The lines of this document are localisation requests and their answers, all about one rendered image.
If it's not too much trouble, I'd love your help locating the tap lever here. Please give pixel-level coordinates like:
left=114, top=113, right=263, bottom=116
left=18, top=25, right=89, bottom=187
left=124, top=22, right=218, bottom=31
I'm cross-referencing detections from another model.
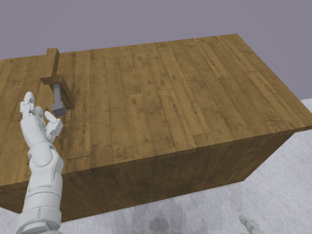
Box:
left=51, top=83, right=67, bottom=117

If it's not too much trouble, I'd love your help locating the robot right hand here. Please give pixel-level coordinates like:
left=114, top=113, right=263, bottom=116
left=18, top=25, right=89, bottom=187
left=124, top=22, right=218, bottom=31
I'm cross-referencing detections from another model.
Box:
left=239, top=214, right=265, bottom=234

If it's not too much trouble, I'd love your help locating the left robot forearm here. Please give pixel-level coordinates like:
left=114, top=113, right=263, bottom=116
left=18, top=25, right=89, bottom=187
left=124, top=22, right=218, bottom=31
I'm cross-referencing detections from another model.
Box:
left=13, top=141, right=64, bottom=234

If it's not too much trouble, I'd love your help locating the counter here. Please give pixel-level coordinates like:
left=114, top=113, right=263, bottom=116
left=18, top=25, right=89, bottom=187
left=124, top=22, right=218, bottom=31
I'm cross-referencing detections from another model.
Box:
left=0, top=33, right=312, bottom=223

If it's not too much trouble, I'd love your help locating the robot left hand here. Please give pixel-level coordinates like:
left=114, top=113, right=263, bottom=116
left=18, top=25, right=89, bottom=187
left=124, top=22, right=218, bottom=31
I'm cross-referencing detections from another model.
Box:
left=19, top=92, right=63, bottom=149

